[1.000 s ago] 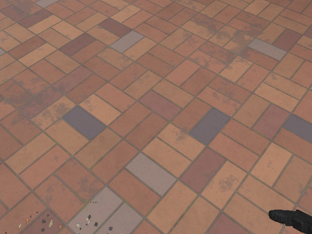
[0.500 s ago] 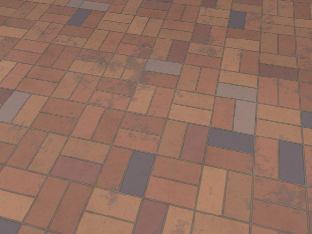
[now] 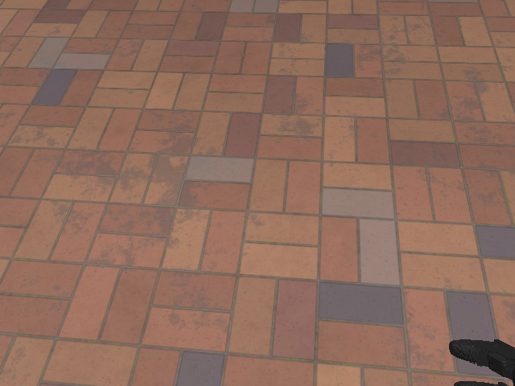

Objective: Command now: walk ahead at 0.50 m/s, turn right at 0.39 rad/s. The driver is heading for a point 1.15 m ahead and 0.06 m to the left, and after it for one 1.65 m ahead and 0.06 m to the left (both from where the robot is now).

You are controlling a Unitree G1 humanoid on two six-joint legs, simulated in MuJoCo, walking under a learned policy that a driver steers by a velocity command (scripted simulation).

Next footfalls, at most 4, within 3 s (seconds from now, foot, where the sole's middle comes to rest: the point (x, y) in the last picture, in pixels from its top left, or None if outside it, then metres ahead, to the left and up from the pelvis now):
0.06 left None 0.22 0.14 -0.78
0.58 right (355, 384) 0.49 -0.13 -0.78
1.10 left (273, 272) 0.79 0.09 -0.78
1.62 right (362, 202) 1.06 -0.18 -0.78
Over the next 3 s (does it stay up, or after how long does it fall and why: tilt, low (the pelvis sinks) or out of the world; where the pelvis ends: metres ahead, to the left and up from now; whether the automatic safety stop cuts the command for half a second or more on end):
stays up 1.58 0.04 0.00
